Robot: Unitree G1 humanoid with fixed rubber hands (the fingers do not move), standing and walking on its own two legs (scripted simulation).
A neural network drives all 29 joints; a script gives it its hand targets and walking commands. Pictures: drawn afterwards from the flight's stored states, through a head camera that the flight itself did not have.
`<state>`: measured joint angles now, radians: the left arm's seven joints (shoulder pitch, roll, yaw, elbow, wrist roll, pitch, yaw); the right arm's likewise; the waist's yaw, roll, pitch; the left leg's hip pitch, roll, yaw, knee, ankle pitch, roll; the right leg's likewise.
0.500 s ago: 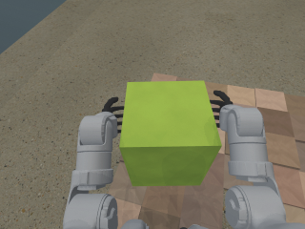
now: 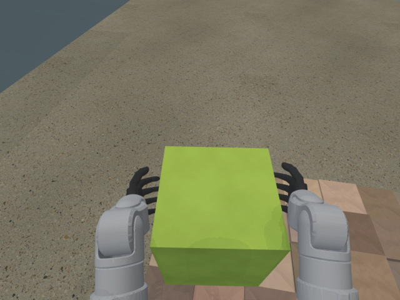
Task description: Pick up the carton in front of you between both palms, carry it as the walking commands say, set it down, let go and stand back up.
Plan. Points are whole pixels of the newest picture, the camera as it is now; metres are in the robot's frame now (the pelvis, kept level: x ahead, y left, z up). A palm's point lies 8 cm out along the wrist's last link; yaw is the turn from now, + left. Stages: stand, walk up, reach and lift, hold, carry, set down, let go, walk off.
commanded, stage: carry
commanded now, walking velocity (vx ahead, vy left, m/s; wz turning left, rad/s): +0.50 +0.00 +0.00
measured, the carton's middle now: (214, 220) +0.29 -0.01 +0.00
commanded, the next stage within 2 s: none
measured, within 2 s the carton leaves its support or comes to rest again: neither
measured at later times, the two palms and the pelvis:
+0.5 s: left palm (173, 103) +0.64 +0.10 +0.06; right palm (268, 99) +0.66 -0.20 +0.06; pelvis +0.29 -0.06 -0.05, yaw +0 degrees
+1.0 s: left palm (178, 43) +1.00 +0.09 +0.10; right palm (253, 43) +0.98 -0.20 +0.11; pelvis +0.61 -0.03 -0.02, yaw +0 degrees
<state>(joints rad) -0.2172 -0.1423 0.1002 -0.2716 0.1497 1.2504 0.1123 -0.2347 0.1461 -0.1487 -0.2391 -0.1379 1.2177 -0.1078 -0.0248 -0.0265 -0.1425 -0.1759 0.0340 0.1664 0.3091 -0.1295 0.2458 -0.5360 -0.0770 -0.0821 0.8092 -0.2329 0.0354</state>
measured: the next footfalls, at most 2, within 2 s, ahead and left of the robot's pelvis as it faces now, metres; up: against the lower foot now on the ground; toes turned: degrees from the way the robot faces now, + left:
right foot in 0.20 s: +0.30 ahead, -0.13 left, -0.04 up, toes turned -9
left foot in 0.66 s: +0.61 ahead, +0.06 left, +0.00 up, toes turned +7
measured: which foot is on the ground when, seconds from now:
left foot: down 0.00-0.20, up 0.22-0.64, down 0.66-1.00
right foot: up 0.00-0.18, down 0.20-0.70, up 0.72-1.00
